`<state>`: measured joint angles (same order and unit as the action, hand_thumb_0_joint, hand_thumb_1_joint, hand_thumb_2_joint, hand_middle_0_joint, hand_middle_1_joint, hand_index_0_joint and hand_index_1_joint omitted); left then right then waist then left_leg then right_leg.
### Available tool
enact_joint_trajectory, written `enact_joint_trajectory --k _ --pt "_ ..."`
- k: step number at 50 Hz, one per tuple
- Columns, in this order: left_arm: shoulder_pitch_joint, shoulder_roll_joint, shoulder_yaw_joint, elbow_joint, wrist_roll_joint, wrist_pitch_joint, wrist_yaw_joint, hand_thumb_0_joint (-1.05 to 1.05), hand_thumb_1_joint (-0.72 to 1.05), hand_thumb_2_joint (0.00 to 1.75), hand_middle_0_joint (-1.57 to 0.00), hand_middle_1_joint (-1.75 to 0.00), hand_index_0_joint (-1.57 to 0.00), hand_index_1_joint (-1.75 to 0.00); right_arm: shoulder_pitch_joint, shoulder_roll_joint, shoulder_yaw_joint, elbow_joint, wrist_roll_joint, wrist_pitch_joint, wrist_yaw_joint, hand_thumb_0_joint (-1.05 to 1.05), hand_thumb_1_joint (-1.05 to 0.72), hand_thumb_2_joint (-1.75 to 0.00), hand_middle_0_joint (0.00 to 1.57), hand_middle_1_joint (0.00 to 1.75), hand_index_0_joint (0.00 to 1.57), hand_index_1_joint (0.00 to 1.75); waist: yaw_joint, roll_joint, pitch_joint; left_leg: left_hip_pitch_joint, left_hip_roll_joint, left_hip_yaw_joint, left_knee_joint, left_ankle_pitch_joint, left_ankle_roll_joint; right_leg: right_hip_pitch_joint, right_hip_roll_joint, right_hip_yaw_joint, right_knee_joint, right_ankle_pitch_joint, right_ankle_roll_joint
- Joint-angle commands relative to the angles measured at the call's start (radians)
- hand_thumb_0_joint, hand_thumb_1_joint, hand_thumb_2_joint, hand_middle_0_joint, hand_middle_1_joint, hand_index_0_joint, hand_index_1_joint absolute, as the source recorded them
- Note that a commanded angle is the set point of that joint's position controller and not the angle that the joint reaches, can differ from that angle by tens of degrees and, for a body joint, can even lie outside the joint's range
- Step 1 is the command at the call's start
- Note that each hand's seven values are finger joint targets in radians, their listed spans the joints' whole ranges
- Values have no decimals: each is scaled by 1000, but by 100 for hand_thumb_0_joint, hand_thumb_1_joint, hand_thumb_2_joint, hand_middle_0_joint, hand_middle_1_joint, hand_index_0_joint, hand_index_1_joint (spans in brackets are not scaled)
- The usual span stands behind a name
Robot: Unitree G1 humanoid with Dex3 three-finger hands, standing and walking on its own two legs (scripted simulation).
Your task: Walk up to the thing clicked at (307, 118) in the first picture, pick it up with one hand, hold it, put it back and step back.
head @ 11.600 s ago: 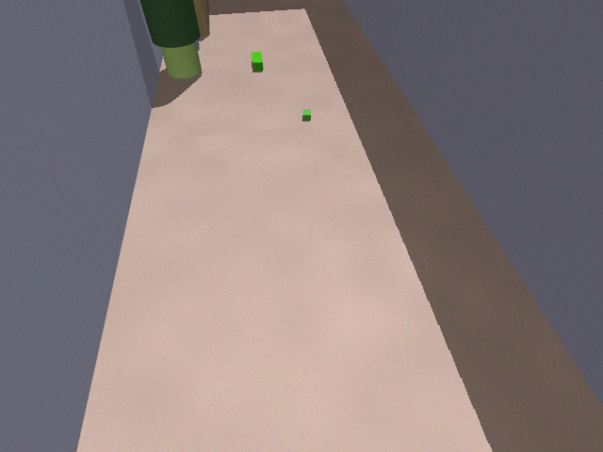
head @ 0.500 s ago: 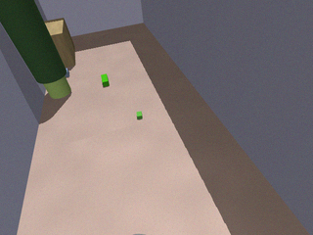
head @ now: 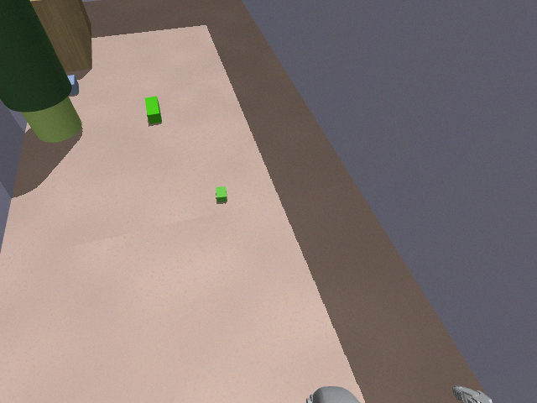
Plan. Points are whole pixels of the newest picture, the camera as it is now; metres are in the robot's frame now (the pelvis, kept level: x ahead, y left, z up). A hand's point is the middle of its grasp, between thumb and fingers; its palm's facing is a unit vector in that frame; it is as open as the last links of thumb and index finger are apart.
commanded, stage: walk up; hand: left
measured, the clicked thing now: (221, 194) +1.07 +0.21 -0.75
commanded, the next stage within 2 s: none
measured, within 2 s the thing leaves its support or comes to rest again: neither
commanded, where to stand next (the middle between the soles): +0.68 +0.00 m, yaw -4 degrees
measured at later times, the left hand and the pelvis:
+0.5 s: hand (135, 331) +0.25 +0.24 -0.12, palm faces -0.02 -0.91 -0.40, open 7.4 cm; pelvis +0.22 -0.04 +0.00, yaw -2 degrees
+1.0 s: hand (138, 217) +0.51 +0.30 -0.14, palm faces -0.10 -0.94 -0.34, open 7.4 cm; pelvis +0.42 +0.03 +0.00, yaw -3 degrees
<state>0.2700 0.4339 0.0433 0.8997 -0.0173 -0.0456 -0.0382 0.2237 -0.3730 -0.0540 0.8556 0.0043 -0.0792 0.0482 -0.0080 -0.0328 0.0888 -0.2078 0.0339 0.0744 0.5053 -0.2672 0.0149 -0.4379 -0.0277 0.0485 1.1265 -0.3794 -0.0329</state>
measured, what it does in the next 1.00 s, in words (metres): walks ahead: right foot, then left foot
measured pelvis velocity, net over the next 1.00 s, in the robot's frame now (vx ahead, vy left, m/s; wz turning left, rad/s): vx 0.42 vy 0.03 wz -0.06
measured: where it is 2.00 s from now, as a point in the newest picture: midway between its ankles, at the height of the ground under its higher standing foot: (262, 273)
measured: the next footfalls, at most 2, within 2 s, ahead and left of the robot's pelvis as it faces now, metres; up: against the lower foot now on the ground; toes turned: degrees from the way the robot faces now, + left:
right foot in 0.20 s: +0.27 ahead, -0.16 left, +0.00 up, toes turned -6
left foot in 0.66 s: +0.45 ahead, +0.13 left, +0.00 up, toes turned +4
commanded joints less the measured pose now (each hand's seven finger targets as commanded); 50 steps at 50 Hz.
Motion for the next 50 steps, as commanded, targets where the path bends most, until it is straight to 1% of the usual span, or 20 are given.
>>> enact_joint_trajectory --k 1,6,9,10,11,12,13,17,19,25,28,30,33,34,35,36,37,39,41,50 --pt "17 150 47 -92 6 -20 -15 0 90 90 -20 -30 -20 -30 26 -283 -76 -68 -6 -22 -28 0 -90 -90 20 30 20 30 1 147 2 66 245 -113 -193 462 222 -102 -62 -6 -227 81 24" --pt "-14 152 69 -87 23 -31 -36 0 90 90 -20 -30 -20 -30 -5 -298 -79 -87 -12 -27 -15 0 -90 -90 20 30 20 30 12 199 -15 -65 203 -71 -164 190 177 135 -48 -98 -460 292 5" --pt "151 209 104 -29 29 -38 -23 0 90 90 -20 -30 -20 -30 -19 -270 -68 -104 -4 -19 -12 0 -90 -90 20 30 20 30 118 33 -123 -161 161 -42 119 204 128 439 1 -116 -507 280 -23" --pt "239 252 124 -13 32 -46 -11 0 90 90 -20 -30 -20 -30 55 -214 -51 -97 -3 -18 -10 0 -90 -90 20 30 20 30 154 -149 -194 -219 78 19 393 137 93 563 -35 -37 -595 128 -36" --pt "273 337 146 -30 35 -55 3 0 90 90 -20 -30 -20 -30 130 -155 -29 -98 -1 -10 -7 0 -90 -90 20 30 20 30 141 -346 -202 -371 -60 20 629 -224 46 601 -278 388 -771 -75 -89" --pt "213 357 135 -69 26 -59 3 0 90 90 -20 -30 -20 -30 136 -224 -42 -85 -3 5 -14 0 -90 -90 20 30 20 30 104 -211 -150 -409 -49 -75 730 -252 26 511 -397 640 -911 -231 -154" --pt "113 363 131 -94 15 -55 6 0 90 90 -20 -30 -20 -30 111 -290 -60 -72 -10 9 -21 0 -90 -90 20 30 20 30 85 -180 -111 -426 -1 -106 789 -232 26 436 -415 694 -931 -313 -234" --pt "26 253 98 -101 10 -66 13 0 90 90 -20 -30 -20 -30 119 -248 -51 -22 7 20 -5 0 -90 -90 20 30 20 30 18 -107 3 -343 67 -161 643 -29 33 213 -235 251 -907 -4 -118" --pt "29 235 90 -106 14 -75 13 0 90 90 -20 -30 -20 -30 146 -238 -56 -13 -7 29 6 0 -90 -90 20 30 20 30 9 -102 -15 -296 62 -139 580 8 15 190 -212 167 -906 69 -135" --pt "59 263 103 -124 24 -79 9 0 90 90 -20 -30 -20 -30 9 -231 -66 -60 -29 32 33 0 -90 -90 20 30 20 30 46 -83 17 -322 87 -88 261 32 -29 193 -223 86 -928 -83 -178" --pt "99 268 99 -115 25 -74 8 0 90 90 -20 -30 -20 -30 -50 -214 -63 -76 -31 17 38 0 -90 -90 20 30 20 30 68 -89 4 -264 73 -57 131 79 -19 225 -210 47 -862 26 -162" --pt "91 277 95 -116 24 -68 8 0 90 90 -20 -30 -20 -30 -46 -215 -66 -73 -29 10 38 0 -90 -90 20 30 20 30 56 -98 -17 -188 58 -31 110 73 -8 207 -225 45 -834 61 -161" --pt "50 239 75 -129 34 -58 11 0 90 90 -20 -30 -20 -30 142 -259 -91 -13 -29 -4 20 0 -90 -90 20 30 20 30 -63 16 -98 131 25 -30 53 49 22 74 -193 -1 -569 199 -115" --pt "93 177 54 -131 28 -53 11 0 90 90 -20 -30 -20 -30 254 -319 -110 15 -37 -14 6 0 -90 -90 20 30 20 30 -107 215 -169 269 94 -163 -76 -126 63 12 -90 -96 -245 239 -75" --pt "160 77 26 -136 15 -50 9 0 90 90 -20 -30 -20 -30 267 -390 -122 -9 -43 -23 -7 0 -90 -90 20 30 20 30 -76 427 -188 378 325 -580 -172 -179 122 -216 52 -83 -15 -138 -8" --pt "160 192 53 -105 17 -38 27 0 90 90 -20 -30 -20 -30 227 -413 -123 -28 -10 -20 -9 0 -90 -90 20 30 20 30 -71 271 -162 322 416 -751 -255 -231 204 -257 52 -19 56 -168 -23" --pt "120 240 57 -96 23 -34 35 0 90 90 -20 -30 -20 -30 187 -396 -123 -29 3 -14 -9 0 -90 -90 20 30 20 30 -61 217 -104 256 418 -709 -237 -178 241 -274 4 24 109 -137 -34" --pt "101 215 53 -73 6 -37 26 0 90 90 -20 -30 -20 -30 132 -306 -85 -53 -2 -17 -21 0 -90 -90 20 30 20 30 -28 120 -31 140 292 -390 -198 217 153 -187 -19 100 46 0 -25" --pt "136 180 54 -58 -6 -27 16 0 90 90 -20 -30 -20 -30 125 -275 -69 -49 1 -29 -24 0 -90 -90 20 30 20 30 2 168 -23 89 233 -226 -182 442 117 -120 -32 71 -11 61 -12" --pt "-32 143 51 -131 24 -15 -16 0 90 90 -20 -30 -20 -30 136 -284 -77 -92 -8 -23 -30 0 -90 -90 20 30 20 30 -35 164 -1 139 231 -108 -206 389 200 -129 -63 -48 -341 184 24"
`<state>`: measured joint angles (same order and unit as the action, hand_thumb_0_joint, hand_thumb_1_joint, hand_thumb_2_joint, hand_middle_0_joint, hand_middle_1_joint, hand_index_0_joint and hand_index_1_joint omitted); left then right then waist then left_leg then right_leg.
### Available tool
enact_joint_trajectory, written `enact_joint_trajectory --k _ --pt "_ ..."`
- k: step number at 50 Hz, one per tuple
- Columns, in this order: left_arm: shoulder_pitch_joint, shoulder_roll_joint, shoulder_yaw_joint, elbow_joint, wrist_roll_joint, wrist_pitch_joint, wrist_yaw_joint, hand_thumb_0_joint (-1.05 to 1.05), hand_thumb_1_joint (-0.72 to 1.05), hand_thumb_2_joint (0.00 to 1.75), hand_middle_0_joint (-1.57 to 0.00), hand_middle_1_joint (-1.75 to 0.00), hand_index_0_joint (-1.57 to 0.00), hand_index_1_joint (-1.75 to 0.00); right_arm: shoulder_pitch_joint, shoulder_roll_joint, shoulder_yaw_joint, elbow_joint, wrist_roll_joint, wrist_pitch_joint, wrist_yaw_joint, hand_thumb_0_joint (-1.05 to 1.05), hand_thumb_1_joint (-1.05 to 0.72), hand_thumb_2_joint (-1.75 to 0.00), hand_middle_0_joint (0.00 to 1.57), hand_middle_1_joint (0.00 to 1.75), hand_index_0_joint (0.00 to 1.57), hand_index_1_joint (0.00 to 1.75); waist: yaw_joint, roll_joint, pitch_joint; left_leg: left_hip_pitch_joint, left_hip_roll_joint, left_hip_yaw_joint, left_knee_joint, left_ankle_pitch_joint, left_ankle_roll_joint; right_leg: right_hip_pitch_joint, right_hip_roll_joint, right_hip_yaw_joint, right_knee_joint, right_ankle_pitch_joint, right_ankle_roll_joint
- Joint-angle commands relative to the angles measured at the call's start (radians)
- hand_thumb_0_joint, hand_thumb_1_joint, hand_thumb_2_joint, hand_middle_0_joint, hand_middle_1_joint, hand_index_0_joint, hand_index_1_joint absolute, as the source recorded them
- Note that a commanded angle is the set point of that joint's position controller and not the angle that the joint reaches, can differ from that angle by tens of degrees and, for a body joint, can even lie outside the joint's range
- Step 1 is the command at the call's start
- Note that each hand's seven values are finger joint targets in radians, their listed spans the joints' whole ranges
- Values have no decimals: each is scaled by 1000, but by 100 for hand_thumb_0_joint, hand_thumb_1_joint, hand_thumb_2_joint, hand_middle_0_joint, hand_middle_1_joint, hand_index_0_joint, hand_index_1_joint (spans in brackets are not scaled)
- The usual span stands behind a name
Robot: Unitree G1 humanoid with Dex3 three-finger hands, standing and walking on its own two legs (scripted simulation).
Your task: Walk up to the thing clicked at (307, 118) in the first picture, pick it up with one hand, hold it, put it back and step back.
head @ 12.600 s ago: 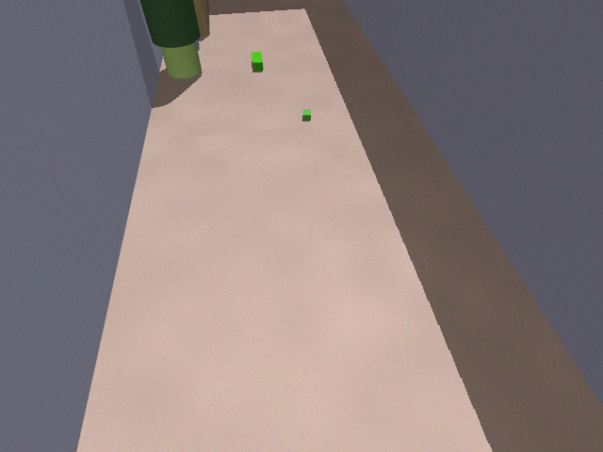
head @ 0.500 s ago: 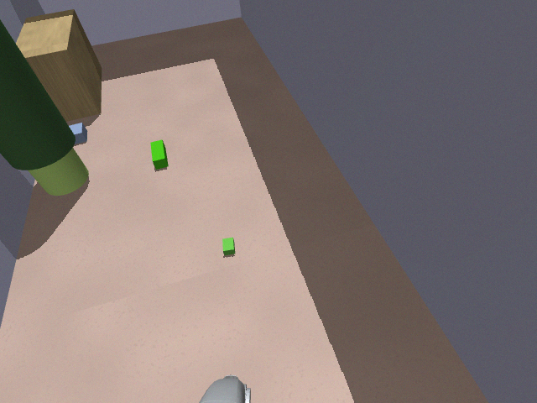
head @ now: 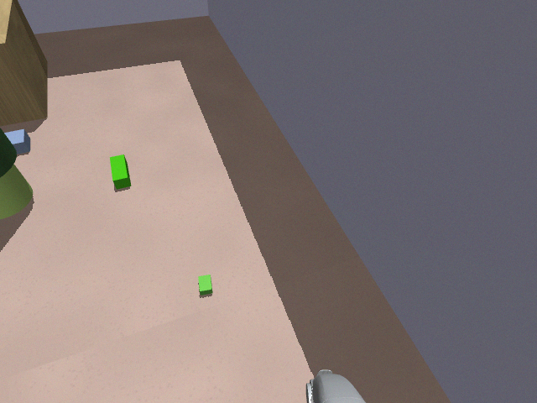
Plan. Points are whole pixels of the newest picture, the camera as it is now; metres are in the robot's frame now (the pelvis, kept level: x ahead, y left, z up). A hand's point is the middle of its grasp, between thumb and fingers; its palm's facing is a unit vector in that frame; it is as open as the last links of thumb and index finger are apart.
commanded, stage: walk up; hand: left
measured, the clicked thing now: (205, 284) +0.64 +0.21 -0.76
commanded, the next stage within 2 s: none
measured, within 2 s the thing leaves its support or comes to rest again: neither
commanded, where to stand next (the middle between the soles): +0.26 -0.02 m, yaw +0 degrees
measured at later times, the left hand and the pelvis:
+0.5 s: hand (107, 366) +0.21 +0.27 -0.13, palm faces -0.02 -0.92 -0.40, open 7.4 cm; pelvis +0.15 -0.01 +0.00, yaw +0 degrees
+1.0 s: hand (113, 336) +0.27 +0.29 -0.17, palm faces -0.05 -0.92 -0.39, open 7.4 cm; pelvis +0.21 +0.01 -0.02, yaw -2 degrees
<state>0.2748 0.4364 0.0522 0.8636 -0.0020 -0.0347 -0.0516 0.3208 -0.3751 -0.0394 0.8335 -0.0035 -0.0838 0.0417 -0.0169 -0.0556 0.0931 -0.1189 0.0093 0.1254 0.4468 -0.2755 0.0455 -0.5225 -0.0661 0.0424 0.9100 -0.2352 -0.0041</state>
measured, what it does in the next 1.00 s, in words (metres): walks ahead: right foot, then left foot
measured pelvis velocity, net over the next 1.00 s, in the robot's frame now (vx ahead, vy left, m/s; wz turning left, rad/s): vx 0.21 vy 0.01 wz -0.03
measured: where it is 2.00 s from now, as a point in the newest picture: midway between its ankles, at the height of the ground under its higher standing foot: (260, 398)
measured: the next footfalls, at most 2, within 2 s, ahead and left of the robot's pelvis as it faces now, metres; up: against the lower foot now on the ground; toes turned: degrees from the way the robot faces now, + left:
right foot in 0.16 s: +0.20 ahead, -0.14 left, +0.00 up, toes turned -5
left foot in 0.58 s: +0.30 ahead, +0.13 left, +0.00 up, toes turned +0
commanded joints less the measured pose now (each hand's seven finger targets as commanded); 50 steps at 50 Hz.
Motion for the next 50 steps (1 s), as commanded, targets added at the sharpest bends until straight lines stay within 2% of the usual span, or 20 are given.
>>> enact_joint_trajectory --k 1,6,8,10,11,12,15,16,21,24,28,29,30,32,35,37,41,47,48,50 --pt "-53 134 42 -96 10 -28 -5 0 90 90 -20 -30 -20 -30 40 -278 -91 -73 -2 -16 -22 0 -90 -90 20 30 20 30 -28 178 -3 23 247 -138 -133 420 161 -3 -26 -56 -171 59 -9" --pt "-6 136 56 -72 12 -42 -4 0 90 90 -20 -30 -20 -30 -6 -284 -91 -107 -5 0 -19 0 -90 -90 20 30 20 30 18 146 -39 -79 235 -144 -16 259 134 250 28 -107 -340 67 -38" --pt "130 201 86 -34 19 -59 14 0 90 90 -20 -30 -20 -30 41 -217 -64 -115 1 1 -17 0 -90 -90 20 30 20 30 85 -32 -153 -164 151 -79 299 280 85 525 33 -62 -436 27 -69" --pt "174 307 109 -63 15 -69 33 0 90 90 -20 -30 -20 -30 122 -168 -39 -111 4 10 -17 0 -90 -90 20 30 20 30 88 -217 -184 -466 -34 -80 638 -253 1 652 -339 553 -620 -152 -196" --pt "132 315 107 -65 4 -62 31 0 90 90 -20 -30 -20 -30 85 -269 -67 -93 -3 22 -27 0 -90 -90 20 30 20 30 93 -144 -144 -474 11 -137 720 -285 2 575 -376 617 -634 -210 -281" --pt "116 285 100 -71 -4 -58 34 0 90 90 -20 -30 -20 -30 51 -279 -73 -81 -5 23 -30 0 -90 -90 20 30 20 30 87 -104 -93 -488 35 -176 741 -252 -1 493 -348 553 -650 -188 -282" --pt "41 220 78 -87 -9 -63 40 0 90 90 -20 -30 -20 -30 92 -242 -63 -36 13 31 -14 0 -90 -90 20 30 20 30 28 -79 -39 -427 64 -206 636 -104 -14 386 -199 227 -642 -7 -167" --pt "31 217 75 -88 -2 -65 38 0 90 90 -20 -30 -20 -30 97 -234 -62 -30 7 34 -9 0 -90 -90 20 30 20 30 21 -88 -31 -391 58 -178 623 -83 -19 329 -181 179 -646 24 -184" --pt "-6 219 79 -127 19 -58 25 0 90 90 -20 -30 -20 -30 56 -222 -70 -21 -11 30 10 0 -90 -90 20 30 20 30 26 -128 5 -344 75 -113 365 -24 -64 226 -149 57 -679 -168 -221" --pt "13 206 68 -122 23 -39 26 0 90 90 -20 -30 -20 -30 10 -198 -64 -11 -13 16 -6 0 -90 -90 20 30 20 30 55 -122 -8 -244 55 -75 245 40 -76 183 -153 33 -581 -17 -215" --pt "-46 151 35 -110 4 -5 32 0 90 90 -20 -30 -20 -30 78 -200 -66 50 -18 -5 -43 0 -90 -90 20 30 20 30 -18 7 -96 9 3 -63 46 202 -44 105 -96 -37 -300 101 -133" --pt "-13 92 15 -111 -1 3 33 0 90 90 -20 -30 -20 -30 102 -262 -74 54 -27 -12 -52 0 -90 -90 20 30 20 30 -18 184 -122 34 145 -234 -51 179 -15 73 -36 -77 -162 -53 -82" --pt "43 75 8 -119 -5 7 31 0 90 90 -20 -30 -20 -30 114 -352 -95 26 -33 -18 -49 0 -90 -90 20 30 20 30 -2 304 -116 45 334 -595 -157 -31 74 -45 92 -84 5 -309 -43" --pt "87 204 44 -52 11 26 46 0 90 90 -20 -30 -20 -30 35 -394 -112 5 -9 -6 -46 0 -90 -90 20 30 20 30 2 222 -60 -48 416 -713 -212 -350 215 -50 17 5 162 -342 -48" --pt "63 198 51 -20 11 31 41 0 90 90 -20 -30 -20 -30 -8 -310 -84 -5 -16 -10 -56 0 -90 -90 20 30 20 30 9 203 -36 -68 267 -450 -187 -169 119 -42 0 70 112 -202 -42" --pt "83 184 49 0 15 33 34 0 90 90 -20 -30 -20 -30 -15 -312 -82 0 -13 -12 -54 0 -90 -90 20 30 20 30 16 237 -52 -86 245 -373 -161 -80 121 5 0 41 73 -165 -25" --pt "45 146 40 16 16 31 32 0 90 90 -20 -30 -20 -30 -53 -288 -72 -20 -18 -3 -56 0 -90 -90 20 30 20 30 7 236 -68 -109 244 -291 -123 18 151 78 -9 -18 -96 -158 1" --pt "57 111 34 80 16 14 46 0 90 90 -20 -30 -20 -30 -139 -271 -49 -15 -6 34 -48 0 -90 -90 20 30 20 30 46 196 -101 -273 209 -235 36 42 108 349 49 -87 -372 -33 -19" --pt "62 127 35 88 20 7 52 0 90 90 -20 -30 -20 -30 -151 -232 -32 -13 3 39 -47 0 -90 -90 20 30 20 30 65 147 -111 -284 182 -211 88 41 65 380 33 -55 -428 5 -32" --pt "-46 218 45 51 32 -12 58 0 90 90 -20 -30 -20 -30 -108 -155 -6 -1 16 43 -47 0 -90 -90 20 30 20 30 7 -99 -79 -323 42 -126 245 -62 -28 307 -197 312 -595 -34 -117"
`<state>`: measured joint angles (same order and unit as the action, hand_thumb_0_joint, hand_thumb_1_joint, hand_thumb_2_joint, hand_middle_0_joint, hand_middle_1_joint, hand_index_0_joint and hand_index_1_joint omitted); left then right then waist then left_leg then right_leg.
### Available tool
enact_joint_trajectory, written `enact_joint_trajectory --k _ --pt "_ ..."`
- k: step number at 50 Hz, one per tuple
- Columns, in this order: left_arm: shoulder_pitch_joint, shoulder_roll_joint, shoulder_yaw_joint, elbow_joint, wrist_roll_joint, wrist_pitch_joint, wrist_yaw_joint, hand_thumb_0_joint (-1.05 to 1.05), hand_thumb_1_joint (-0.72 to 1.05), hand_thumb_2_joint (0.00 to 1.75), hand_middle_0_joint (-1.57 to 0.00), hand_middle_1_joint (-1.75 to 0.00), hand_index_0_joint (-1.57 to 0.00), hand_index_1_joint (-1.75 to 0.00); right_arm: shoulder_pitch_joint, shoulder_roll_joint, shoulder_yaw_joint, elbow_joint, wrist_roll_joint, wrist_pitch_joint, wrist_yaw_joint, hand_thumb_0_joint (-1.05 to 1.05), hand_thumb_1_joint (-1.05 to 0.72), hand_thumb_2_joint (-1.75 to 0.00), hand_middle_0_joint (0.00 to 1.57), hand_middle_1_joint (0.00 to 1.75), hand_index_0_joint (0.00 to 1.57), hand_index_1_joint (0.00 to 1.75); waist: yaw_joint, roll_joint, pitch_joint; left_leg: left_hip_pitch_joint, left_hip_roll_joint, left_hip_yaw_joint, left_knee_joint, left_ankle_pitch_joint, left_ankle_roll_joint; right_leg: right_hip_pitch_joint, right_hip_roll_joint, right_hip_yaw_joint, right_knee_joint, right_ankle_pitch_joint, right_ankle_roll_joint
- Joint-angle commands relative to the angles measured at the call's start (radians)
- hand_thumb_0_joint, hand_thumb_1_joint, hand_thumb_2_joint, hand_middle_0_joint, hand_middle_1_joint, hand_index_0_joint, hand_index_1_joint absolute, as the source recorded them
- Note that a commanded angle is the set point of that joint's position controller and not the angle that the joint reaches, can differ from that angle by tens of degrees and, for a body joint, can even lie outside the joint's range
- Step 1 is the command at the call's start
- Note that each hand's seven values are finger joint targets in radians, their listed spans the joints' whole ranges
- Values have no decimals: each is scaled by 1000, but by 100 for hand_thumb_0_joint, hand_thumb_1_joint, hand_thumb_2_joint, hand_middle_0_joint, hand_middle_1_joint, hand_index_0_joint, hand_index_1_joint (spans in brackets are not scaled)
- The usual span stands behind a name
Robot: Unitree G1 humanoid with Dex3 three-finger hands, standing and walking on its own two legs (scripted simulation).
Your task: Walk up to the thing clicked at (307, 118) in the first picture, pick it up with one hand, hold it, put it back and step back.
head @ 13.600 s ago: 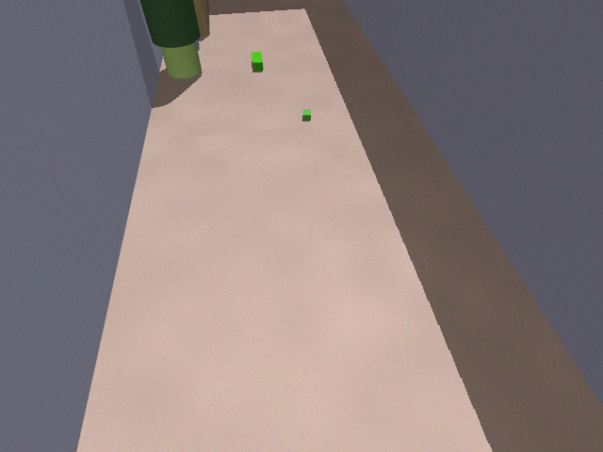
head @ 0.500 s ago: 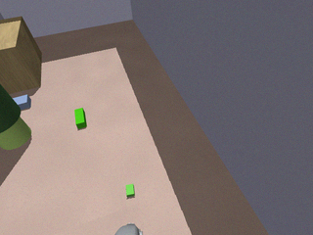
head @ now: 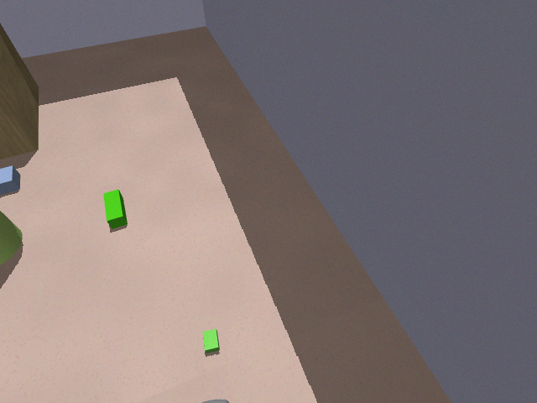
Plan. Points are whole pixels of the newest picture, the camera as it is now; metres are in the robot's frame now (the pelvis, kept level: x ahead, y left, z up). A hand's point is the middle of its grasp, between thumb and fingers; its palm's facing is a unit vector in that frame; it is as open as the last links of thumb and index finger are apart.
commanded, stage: walk up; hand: left
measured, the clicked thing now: (211, 341) +0.42 +0.22 -0.74
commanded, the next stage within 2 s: stand in 1.28 s
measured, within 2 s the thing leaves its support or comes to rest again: neither
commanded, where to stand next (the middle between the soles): +0.05 -0.03 m, yaw +1 degrees
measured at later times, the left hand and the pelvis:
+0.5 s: hand out of the picture +0.14 +0.24 -0.13, palm faces +0.00 -0.95 -0.30, open 7.4 cm; pelvis +0.03 -0.01 +0.02, yaw +1 degrees
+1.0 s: hand out of the picture +0.09 +0.25 -0.13, palm faces +0.06 -0.94 -0.33, open 7.4 cm; pelvis +0.03 -0.01 +0.03, yaw +3 degrees
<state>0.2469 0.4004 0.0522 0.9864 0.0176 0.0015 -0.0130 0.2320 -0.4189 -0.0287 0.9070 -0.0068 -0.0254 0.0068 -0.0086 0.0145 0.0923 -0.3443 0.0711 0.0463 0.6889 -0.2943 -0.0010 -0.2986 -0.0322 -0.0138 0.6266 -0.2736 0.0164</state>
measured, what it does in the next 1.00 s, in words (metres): stands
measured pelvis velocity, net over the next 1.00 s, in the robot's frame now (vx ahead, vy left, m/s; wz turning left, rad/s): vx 0.03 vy -0.01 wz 0.04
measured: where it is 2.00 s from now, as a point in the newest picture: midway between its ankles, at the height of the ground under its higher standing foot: outside the picture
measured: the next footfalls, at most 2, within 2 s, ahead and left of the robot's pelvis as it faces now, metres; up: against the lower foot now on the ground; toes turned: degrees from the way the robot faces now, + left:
none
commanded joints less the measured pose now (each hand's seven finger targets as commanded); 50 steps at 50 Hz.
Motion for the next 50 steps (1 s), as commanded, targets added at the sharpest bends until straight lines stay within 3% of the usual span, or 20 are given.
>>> enact_joint_trajectory --k 1,2,3,4,5,6,9,10,12,20,25,34,43,50 --pt "-103 293 44 -79 3 -40 15 0 90 90 -20 -30 -20 -30 -22 -154 -32 -41 17 -10 -21 0 -90 -90 20 30 20 30 -5 -197 -59 15 -47 -38 43 -206 18 -73 -294 391 -309 -61 -221" --pt "-151 266 33 -90 1 -35 11 0 90 90 -20 -30 -20 -30 9 -170 -39 -7 14 -12 -20 0 -90 -90 20 30 20 30 -29 -179 -49 133 -33 -54 2 -173 20 -157 -264 332 -272 -56 -211" --pt "-157 226 19 -86 -4 -31 9 0 90 90 -20 -30 -20 -30 15 -174 -36 12 14 -19 -19 0 -90 -90 20 30 20 30 -43 -161 -48 168 -15 -65 -120 -91 27 -160 -202 231 -250 -41 -150" --pt "-158 200 12 -83 -10 -32 9 0 90 90 -20 -30 -20 -30 -6 -189 -36 25 18 -25 -16 0 -90 -90 20 30 20 30 -33 -141 -68 170 10 -80 -159 51 33 -101 -145 151 -214 20 -98" --pt "-158 193 11 -68 -13 -34 11 0 90 90 -20 -30 -20 -30 -28 -188 -34 34 18 -26 -14 0 -90 -90 20 30 20 30 -19 -146 -83 149 32 -121 -182 136 43 -55 -110 118 -190 58 -73" --pt "-147 190 10 -56 -13 -34 11 0 90 90 -20 -30 -20 -30 -42 -185 -30 39 17 -28 -14 0 -90 -90 20 30 20 30 -7 -150 -116 157 50 -138 -202 164 49 -12 -97 110 -181 88 -70" --pt "-139 193 8 -26 -15 -31 9 0 90 90 -20 -30 -20 -30 -88 -181 -15 62 12 -28 -11 0 -90 -90 20 30 20 30 15 -143 -95 123 33 -120 -207 102 42 16 -115 138 -249 -19 -71" --pt "-174 192 7 -25 -13 -30 9 0 90 90 -20 -30 -20 -30 -86 -180 -15 78 8 -28 -11 0 -90 -90 20 30 20 30 0 -134 -89 131 26 -105 -224 106 34 17 -122 139 -254 -10 -71" --pt "-190 187 6 -10 -17 -29 11 0 90 90 -20 -30 -20 -30 -90 -182 -12 103 7 -30 -11 0 -90 -90 20 30 20 30 1 -88 -103 146 37 -112 -250 170 29 47 -115 118 -243 45 -70" --pt "-215 163 -3 44 -22 -20 9 0 90 90 -20 -30 -20 -30 -161 -175 -4 154 2 -36 -15 0 -90 -90 20 30 20 30 25 21 -136 140 69 -140 -351 225 30 178 -96 64 -258 144 -49" --pt "-241 161 -2 72 -21 -17 8 0 90 90 -20 -30 -20 -30 -176 -166 -3 171 2 -34 -18 0 -90 -90 20 30 20 30 18 17 -149 168 65 -125 -361 275 21 200 -99 56 -284 185 -43" --pt "-254 158 -4 102 -16 -15 3 0 90 90 -20 -30 -20 -30 -196 -171 -4 185 0 -25 -16 0 -90 -90 20 30 20 30 8 9 -121 167 64 -139 -402 175 20 187 -97 55 -332 120 -33" --pt "-233 156 2 118 -13 -19 4 0 90 90 -20 -30 -20 -30 -196 -164 -5 188 3 -21 -16 0 -90 -90 20 30 20 30 8 -28 -146 220 56 -129 -381 251 16 190 -104 48 -352 150 -28" --pt "-224 154 6 117 -11 -17 8 0 90 90 -20 -30 -20 -30 -200 -159 -8 194 1 -16 -18 0 -90 -90 20 30 20 30 7 -25 -130 207 55 -136 -393 249 14 199 -105 35 -356 149 -25"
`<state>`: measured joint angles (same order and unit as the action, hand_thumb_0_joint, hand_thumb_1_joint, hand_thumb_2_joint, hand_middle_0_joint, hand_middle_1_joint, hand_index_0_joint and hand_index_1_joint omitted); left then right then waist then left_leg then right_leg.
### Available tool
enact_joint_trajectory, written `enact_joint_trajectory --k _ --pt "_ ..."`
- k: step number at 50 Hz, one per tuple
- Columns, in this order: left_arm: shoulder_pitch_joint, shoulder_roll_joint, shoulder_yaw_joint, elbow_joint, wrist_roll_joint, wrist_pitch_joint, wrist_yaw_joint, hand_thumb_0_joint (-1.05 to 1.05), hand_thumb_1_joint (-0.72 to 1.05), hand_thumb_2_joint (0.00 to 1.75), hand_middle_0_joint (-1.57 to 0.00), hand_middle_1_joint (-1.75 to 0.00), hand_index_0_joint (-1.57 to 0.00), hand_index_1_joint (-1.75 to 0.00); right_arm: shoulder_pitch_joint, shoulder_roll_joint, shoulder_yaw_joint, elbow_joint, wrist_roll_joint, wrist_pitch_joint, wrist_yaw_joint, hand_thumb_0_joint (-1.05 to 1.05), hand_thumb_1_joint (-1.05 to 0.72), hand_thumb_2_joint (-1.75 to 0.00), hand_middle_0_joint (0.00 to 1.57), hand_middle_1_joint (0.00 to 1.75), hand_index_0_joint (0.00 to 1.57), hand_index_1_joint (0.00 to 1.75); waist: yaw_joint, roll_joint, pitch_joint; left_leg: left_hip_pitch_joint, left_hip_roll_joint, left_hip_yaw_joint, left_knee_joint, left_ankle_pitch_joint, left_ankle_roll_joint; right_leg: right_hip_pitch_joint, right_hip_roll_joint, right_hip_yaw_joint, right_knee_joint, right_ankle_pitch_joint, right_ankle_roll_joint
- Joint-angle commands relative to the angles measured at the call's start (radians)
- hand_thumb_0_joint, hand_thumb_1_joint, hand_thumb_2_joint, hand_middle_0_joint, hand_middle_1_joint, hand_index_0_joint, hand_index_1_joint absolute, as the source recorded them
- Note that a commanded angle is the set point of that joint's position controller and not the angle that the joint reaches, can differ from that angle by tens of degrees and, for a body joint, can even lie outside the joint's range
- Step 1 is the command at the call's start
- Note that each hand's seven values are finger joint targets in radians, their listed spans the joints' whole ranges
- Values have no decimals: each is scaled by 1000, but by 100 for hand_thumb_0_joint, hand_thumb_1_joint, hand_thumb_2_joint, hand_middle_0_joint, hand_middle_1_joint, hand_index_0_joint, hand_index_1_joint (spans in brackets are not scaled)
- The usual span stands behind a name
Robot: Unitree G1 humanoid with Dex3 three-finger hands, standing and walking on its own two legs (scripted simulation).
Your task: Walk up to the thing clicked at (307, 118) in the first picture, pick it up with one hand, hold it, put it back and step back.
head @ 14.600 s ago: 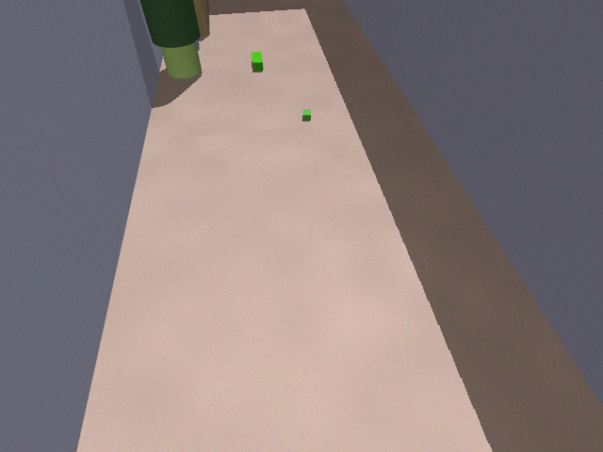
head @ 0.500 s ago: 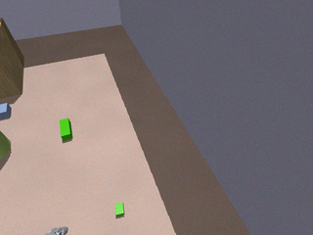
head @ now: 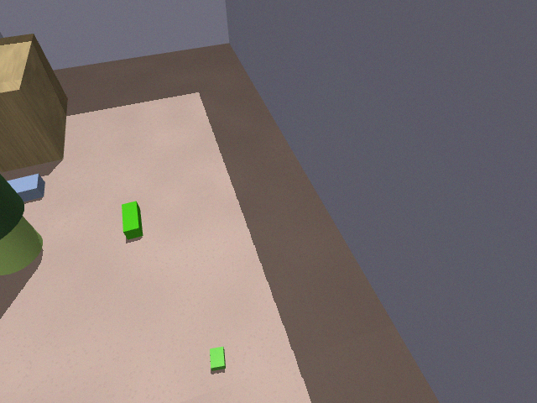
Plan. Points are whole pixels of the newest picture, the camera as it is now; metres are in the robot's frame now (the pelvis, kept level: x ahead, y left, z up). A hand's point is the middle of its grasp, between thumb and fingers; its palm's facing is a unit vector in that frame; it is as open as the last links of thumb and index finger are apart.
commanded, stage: walk up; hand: left
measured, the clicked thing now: (217, 358) +0.40 +0.21 -0.76
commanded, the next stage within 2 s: stand in 0.28 s
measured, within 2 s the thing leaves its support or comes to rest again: neither
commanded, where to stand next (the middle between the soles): +0.01 -0.02 m, yaw -1 degrees
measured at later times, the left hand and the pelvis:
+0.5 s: hand out of the picture +0.09 +0.25 -0.15, palm faces -0.01 -0.94 -0.33, open 7.4 cm; pelvis +0.00 +0.00 +0.00, yaw +0 degrees
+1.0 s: hand out of the picture +0.08 +0.25 -0.15, palm faces -0.02 -0.94 -0.35, open 7.4 cm; pelvis +0.00 +0.00 +0.00, yaw +0 degrees
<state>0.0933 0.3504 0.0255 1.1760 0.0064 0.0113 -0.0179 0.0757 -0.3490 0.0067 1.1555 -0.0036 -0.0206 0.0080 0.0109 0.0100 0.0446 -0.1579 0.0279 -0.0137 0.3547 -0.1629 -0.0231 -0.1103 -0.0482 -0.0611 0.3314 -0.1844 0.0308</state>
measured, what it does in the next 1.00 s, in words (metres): stands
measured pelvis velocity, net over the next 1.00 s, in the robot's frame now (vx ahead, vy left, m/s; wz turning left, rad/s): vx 0.00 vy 0.00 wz -0.01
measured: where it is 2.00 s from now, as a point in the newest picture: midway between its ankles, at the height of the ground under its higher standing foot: outside the picture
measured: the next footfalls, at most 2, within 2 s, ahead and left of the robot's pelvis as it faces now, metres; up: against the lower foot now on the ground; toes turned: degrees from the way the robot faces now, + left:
none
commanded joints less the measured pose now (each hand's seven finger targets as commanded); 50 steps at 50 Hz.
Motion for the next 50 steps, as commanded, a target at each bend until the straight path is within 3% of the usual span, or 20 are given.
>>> enact_joint_trajectory --k 1,13,14,22,31,34,45,49,50 --pt "-65 204 34 -71 0 -27 13 0 90 90 -20 -30 -20 -30 -48 -225 -43 -56 -2 -21 -19 0 -90 -90 20 30 20 30 -10 -18 -80 24 96 -76 -59 129 35 8 -88 81 -60 58 -39" --pt "-61 202 43 -84 5 -25 16 0 90 90 -20 -30 -20 -30 -44 -215 -42 -61 -4 -19 -20 0 -90 -90 20 30 20 30 -9 -13 -80 10 92 -73 -55 145 34 26 -89 76 -61 71 -40" --pt "-61 205 31 -91 4 -33 18 0 90 90 -20 -30 -20 -30 -61 -218 -43 -65 -9 -15 -19 0 -90 -90 20 30 20 30 -7 22 -81 29 106 -74 -55 192 28 27 -102 92 -58 117 -37" --pt "-60 204 24 -88 3 -37 20 0 90 90 -20 -30 -20 -30 -52 -219 -42 -63 -3 -7 -14 0 -90 -90 20 30 20 30 -9 -5 -68 13 103 -80 -80 105 27 30 -97 85 -73 60 -33" --pt "-45 208 20 -95 2 -39 21 0 90 90 -20 -30 -20 -30 -54 -223 -44 -66 -7 -10 -13 0 -90 -90 20 30 20 30 -6 -8 -90 56 111 -76 -75 173 28 26 -99 86 -60 113 -36" --pt "-51 215 21 -97 1 -37 20 0 90 90 -20 -30 -20 -30 -37 -215 -39 -61 -6 -9 -13 0 -90 -90 20 30 20 30 -10 -19 -67 41 104 -75 -90 125 23 12 -96 88 -65 71 -35" --pt "-37 221 18 -102 2 -41 22 0 90 90 -20 -30 -20 -30 -35 -216 -43 -63 -6 -7 -10 0 -90 -90 20 30 20 30 -10 -22 -58 52 105 -71 -83 122 27 -5 -97 93 -72 63 -37" --pt "-31 220 18 -102 3 -38 21 0 90 90 -20 -30 -20 -30 -33 -217 -43 -61 -6 -5 -9 0 -90 -90 20 30 20 30 -11 1 -44 28 99 -72 -94 49 25 -12 -94 95 -79 19 -38" --pt "-39 224 18 -107 5 -39 23 0 90 90 -20 -30 -20 -30 -32 -219 -45 -66 -8 -6 -10 0 -90 -90 20 30 20 30 -13 -6 -65 39 104 -71 -88 92 27 2 -99 98 -74 48 -41"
